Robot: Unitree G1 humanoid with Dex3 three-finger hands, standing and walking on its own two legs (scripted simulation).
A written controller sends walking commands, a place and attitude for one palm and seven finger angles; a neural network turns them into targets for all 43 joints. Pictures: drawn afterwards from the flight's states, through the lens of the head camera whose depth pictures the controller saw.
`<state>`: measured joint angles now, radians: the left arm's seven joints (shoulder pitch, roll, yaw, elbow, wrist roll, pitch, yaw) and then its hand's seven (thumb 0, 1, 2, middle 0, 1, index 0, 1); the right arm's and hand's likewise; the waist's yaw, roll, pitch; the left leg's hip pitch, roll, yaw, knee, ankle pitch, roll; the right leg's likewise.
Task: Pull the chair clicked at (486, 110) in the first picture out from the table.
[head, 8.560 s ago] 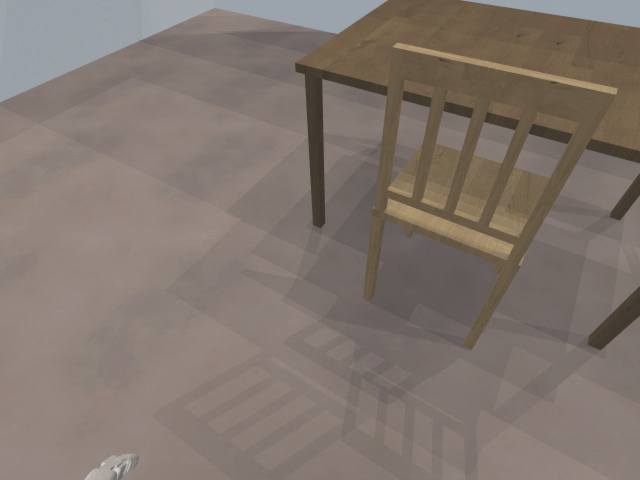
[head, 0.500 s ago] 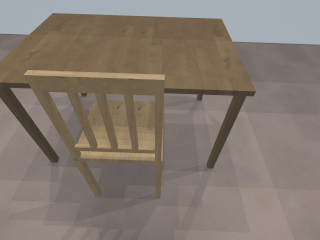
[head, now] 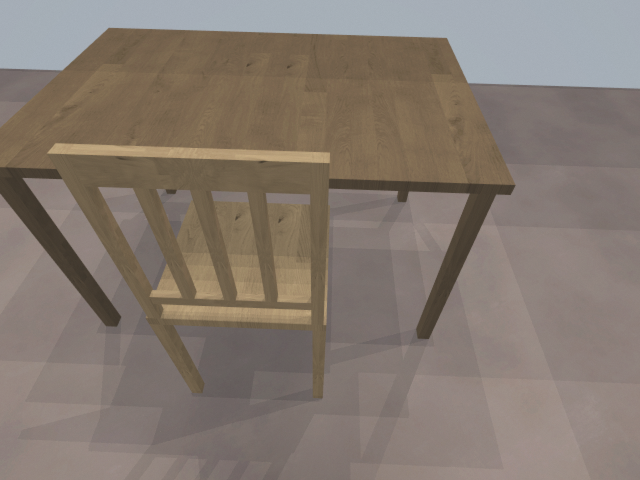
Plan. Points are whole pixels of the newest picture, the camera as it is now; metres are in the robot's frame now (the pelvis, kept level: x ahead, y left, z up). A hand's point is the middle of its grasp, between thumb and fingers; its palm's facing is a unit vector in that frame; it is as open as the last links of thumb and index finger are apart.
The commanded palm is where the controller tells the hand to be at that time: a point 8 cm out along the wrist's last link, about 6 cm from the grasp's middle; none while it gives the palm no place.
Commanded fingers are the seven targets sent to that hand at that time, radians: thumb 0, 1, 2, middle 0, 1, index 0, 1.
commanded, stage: shuffle to correct the standing spot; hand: left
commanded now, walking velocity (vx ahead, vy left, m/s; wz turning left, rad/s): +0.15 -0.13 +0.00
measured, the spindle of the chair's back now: (217, 249) +0.51 +0.23 -0.07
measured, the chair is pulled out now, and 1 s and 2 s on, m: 0.00 0.00 0.00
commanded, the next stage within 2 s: come to a stop and stand still in 0.34 s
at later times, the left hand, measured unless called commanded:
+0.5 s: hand out of the picture -0.03 +0.11 -0.18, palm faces +0.08 -0.98 -0.20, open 7.4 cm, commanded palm none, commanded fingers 0.00 0.90 0.90 -0.20 -0.30 -0.20 -0.30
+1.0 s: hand out of the picture +0.12 +0.10 -0.19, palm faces +0.02 -0.96 -0.27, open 7.4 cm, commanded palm none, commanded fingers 0.00 0.90 0.90 -0.20 -0.30 -0.20 -0.30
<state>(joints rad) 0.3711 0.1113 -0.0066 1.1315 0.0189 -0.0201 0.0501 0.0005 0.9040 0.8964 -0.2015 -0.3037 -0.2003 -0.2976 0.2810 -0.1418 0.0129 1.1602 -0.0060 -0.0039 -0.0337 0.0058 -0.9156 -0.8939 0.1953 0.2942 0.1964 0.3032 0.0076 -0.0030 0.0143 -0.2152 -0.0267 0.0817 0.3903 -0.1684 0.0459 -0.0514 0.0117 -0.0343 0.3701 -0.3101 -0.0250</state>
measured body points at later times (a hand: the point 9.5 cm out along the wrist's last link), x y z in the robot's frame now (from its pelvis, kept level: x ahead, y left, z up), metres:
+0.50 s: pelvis +0.05 -0.05 -0.01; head +0.07 -0.05 +0.44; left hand -0.03 +0.16 -0.16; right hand +0.03 -0.27 -0.18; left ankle +0.03 +0.07 -0.71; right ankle -0.07 -0.10 -0.74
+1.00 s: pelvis +0.07 -0.09 -0.03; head +0.10 -0.10 +0.42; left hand +0.12 +0.15 -0.17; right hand +0.13 -0.32 -0.18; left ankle +0.12 +0.01 -0.74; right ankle +0.07 -0.23 -0.75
